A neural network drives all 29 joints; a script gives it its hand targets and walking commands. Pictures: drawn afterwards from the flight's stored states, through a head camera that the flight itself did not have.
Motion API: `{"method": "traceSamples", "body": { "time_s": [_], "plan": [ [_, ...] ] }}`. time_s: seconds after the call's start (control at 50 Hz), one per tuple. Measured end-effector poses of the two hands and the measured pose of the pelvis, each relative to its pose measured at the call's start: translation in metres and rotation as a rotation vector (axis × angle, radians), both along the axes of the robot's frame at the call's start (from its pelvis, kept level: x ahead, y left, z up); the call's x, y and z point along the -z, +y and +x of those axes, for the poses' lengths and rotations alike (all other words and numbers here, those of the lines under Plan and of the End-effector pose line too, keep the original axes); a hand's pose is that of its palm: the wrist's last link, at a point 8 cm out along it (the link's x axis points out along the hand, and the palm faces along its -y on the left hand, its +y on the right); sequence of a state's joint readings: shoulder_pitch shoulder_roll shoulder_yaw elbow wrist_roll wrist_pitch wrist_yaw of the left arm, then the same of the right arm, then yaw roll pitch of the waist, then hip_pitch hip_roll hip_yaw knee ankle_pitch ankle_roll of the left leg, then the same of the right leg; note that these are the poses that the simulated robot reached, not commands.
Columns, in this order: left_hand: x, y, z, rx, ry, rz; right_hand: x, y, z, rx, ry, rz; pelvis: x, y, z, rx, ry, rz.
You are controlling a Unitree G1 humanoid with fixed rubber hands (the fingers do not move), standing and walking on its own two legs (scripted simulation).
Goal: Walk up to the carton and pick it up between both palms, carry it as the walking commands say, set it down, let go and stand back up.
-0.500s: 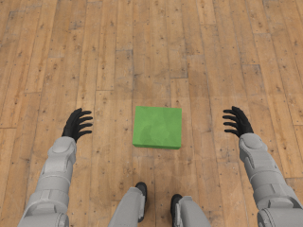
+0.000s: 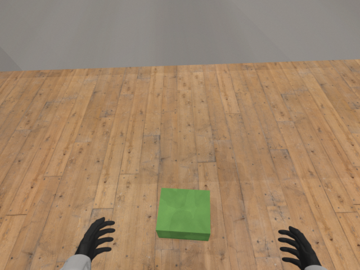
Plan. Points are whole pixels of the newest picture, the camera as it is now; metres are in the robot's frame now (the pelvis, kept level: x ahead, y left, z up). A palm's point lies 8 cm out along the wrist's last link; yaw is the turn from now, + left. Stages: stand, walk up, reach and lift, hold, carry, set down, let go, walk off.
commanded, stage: let go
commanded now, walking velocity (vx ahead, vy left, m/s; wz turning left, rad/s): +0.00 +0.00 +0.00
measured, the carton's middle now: (184, 214) +0.47 +0.05 -0.70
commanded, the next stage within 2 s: stand in 0.36 s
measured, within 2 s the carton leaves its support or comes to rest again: neither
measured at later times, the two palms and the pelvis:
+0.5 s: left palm (63, 255) +0.15 +0.29 -0.06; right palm (305, 265) +0.16 -0.23 -0.06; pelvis +0.00 +0.02 +0.00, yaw +0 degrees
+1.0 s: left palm (54, 253) +0.15 +0.31 -0.06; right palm (300, 251) +0.19 -0.22 -0.05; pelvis +0.01 +0.02 +0.00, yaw +0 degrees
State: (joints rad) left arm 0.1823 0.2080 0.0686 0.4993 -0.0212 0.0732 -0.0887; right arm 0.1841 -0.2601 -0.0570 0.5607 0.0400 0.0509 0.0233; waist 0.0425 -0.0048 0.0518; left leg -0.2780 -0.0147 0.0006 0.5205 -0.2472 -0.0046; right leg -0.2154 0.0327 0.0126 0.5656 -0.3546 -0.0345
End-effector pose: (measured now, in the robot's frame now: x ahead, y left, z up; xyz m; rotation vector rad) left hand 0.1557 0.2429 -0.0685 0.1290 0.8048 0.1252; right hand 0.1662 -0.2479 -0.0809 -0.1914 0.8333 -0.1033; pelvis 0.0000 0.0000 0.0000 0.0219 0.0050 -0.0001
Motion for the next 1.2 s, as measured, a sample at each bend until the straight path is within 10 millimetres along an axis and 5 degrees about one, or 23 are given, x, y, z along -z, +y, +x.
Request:
{"method": "traceSamples", "body": {
  "time_s": [0.36, 0.6, 1.2],
  "plan": [
    [0.004, 0.012, -0.014, -0.015, 0.034, -0.027, -0.01, 0.016, -0.019, -0.008, 0.011, -0.012, 0.0, 0.016, -0.01, -0.005, -0.084, -0.007],
    [-0.013, 0.06, 0.0, 0.023, -0.07, 0.177, -0.027, 0.021, 0.012, -0.043, -0.096, -0.061, 0.0, 0.021, 0.003, -0.006, -0.023, -0.015],
    [-0.004, 0.071, -0.009, 0.002, -0.043, 0.187, -0.029, 0.022, 0.018, -0.031, -0.123, -0.074, -0.001, 0.024, 0.009, -0.006, -0.019, -0.02]
  ]
}}
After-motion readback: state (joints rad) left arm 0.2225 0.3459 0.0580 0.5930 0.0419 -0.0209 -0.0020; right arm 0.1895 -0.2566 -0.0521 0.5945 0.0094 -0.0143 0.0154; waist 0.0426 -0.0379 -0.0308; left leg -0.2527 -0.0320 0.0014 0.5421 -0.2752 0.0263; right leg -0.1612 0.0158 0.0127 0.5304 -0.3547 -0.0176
